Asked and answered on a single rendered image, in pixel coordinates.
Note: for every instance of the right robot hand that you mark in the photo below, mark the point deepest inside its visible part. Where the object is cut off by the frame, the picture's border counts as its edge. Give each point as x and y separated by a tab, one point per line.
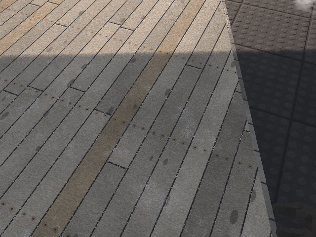
302	212

